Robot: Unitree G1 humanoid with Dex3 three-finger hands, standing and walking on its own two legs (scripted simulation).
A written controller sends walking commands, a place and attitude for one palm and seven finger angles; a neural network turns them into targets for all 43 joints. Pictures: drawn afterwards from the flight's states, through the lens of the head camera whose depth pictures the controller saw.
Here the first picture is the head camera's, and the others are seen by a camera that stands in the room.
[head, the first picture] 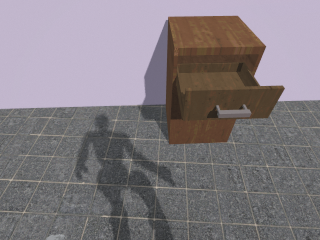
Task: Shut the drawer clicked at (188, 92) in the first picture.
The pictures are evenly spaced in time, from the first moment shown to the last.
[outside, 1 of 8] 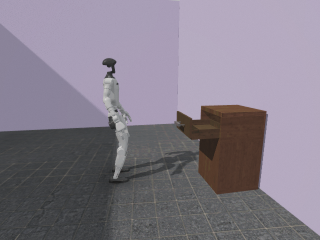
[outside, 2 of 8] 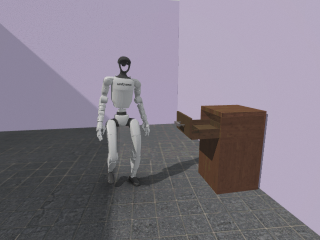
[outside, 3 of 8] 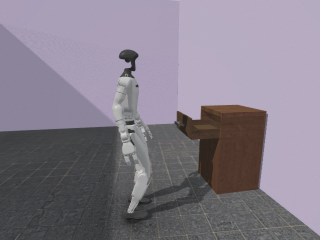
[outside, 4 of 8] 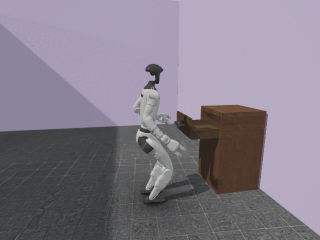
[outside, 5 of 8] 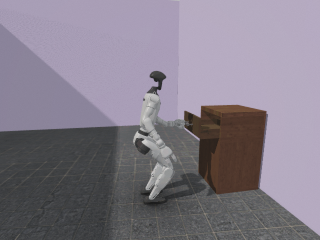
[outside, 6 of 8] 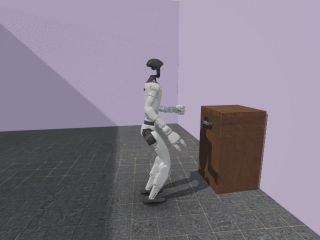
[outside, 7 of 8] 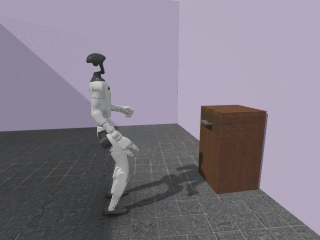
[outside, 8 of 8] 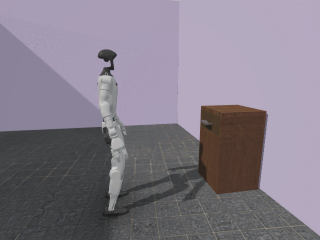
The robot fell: no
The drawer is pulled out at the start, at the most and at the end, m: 0.29 0.29 0.00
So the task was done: yes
